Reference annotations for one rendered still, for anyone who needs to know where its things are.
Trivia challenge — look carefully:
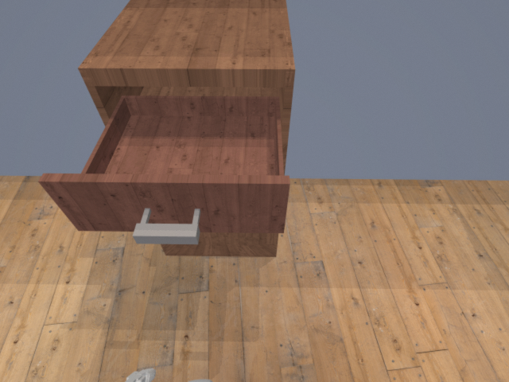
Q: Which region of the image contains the handle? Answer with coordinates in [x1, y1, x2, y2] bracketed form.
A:
[133, 209, 200, 244]

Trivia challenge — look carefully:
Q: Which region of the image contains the drawer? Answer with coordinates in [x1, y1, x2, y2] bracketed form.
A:
[38, 95, 290, 233]

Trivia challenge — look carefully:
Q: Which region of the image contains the cabinet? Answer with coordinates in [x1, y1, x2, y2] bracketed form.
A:
[78, 0, 295, 257]

